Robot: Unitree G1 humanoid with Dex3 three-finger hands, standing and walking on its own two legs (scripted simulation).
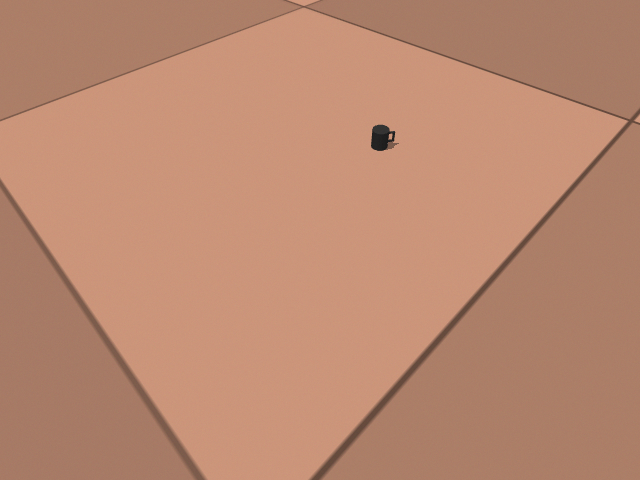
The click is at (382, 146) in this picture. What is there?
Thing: mug
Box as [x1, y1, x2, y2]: [371, 125, 394, 150]
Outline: 376,125 372,129 371,146 374,149 382,150 386,148 388,141 393,140 394,131 389,131 388,127 384,125
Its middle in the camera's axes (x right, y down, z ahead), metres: +0.32 -0.51 +2.06
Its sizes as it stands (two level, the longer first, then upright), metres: 0.121 0.087 0.101
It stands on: the floor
